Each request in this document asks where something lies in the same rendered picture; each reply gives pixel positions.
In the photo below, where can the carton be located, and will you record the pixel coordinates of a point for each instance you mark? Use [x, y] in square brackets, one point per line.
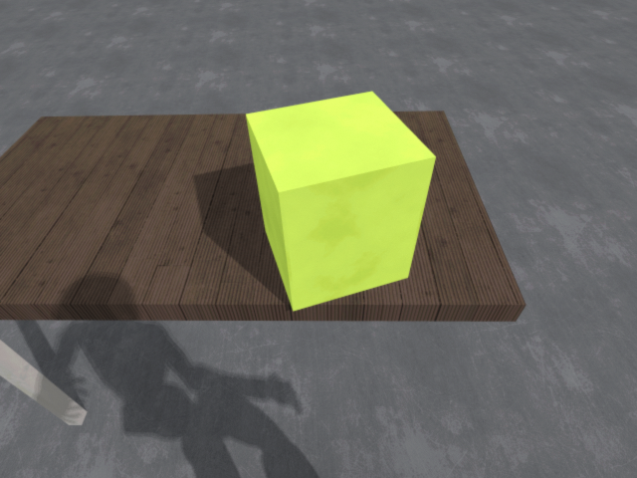
[343, 184]

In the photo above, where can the table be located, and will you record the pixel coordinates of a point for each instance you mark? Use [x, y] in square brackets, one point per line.
[159, 218]

